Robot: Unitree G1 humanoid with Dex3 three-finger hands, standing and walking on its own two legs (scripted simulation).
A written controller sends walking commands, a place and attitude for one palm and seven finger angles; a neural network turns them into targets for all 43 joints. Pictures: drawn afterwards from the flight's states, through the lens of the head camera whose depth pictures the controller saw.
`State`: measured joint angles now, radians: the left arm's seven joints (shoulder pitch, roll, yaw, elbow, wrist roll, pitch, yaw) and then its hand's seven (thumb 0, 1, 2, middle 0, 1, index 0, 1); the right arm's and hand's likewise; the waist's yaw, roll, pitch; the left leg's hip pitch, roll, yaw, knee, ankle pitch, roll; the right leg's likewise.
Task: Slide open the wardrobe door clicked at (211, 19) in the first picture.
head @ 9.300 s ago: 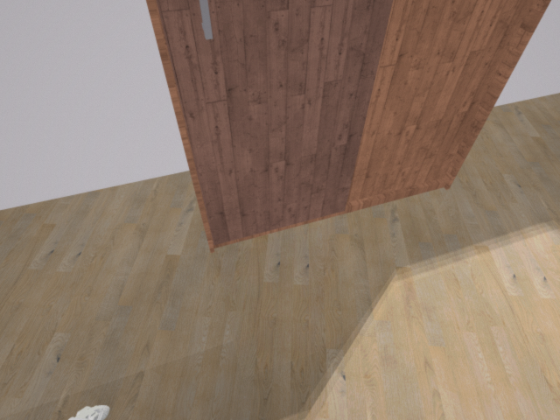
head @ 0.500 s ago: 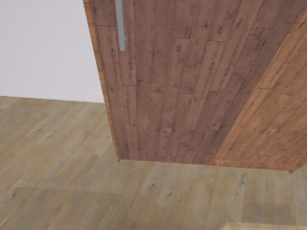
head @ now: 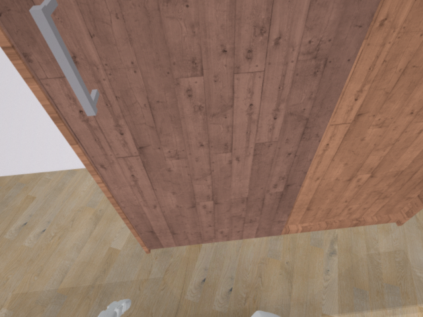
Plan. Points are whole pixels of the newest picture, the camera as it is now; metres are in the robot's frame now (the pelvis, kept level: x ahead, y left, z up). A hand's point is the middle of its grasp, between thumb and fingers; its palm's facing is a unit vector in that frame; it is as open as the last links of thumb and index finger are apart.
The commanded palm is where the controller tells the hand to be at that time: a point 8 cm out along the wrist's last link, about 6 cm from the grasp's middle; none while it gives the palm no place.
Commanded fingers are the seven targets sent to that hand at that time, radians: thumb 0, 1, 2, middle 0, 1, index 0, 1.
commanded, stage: come to a stop and stand still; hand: left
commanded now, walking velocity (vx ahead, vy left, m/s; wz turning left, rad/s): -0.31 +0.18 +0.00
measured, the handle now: (72, 62) +0.47 +0.23 +0.25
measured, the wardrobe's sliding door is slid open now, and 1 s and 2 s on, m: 0.00 0.00 0.00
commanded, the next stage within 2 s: look again from close up in 1.92 s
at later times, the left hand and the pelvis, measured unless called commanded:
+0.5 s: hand out of the picture +0.01 +0.27 -0.16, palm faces +0.07 -0.95 -0.29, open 7.4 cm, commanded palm none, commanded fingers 0.00 0.90 0.90 -0.20 -0.30 -0.20 -0.30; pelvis -0.03 +0.06 +0.00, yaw +0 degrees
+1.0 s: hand out of the picture -0.02 +0.25 -0.16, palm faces +0.04 -0.98 -0.21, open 7.4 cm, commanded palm none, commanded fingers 0.00 0.90 0.90 -0.20 -0.30 -0.20 -0.30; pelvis -0.03 +0.08 +0.01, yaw +1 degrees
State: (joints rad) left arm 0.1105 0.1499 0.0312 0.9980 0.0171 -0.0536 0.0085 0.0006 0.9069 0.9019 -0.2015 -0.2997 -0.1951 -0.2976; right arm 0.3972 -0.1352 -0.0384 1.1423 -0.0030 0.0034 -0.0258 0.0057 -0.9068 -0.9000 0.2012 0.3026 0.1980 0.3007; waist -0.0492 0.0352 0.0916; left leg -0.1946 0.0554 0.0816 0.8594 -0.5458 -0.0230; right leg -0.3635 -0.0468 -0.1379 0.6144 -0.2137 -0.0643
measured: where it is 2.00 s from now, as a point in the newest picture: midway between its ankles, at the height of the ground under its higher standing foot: outside the picture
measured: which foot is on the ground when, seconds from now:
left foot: up 0.00-0.32, down 0.34-1.00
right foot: down 0.00-1.00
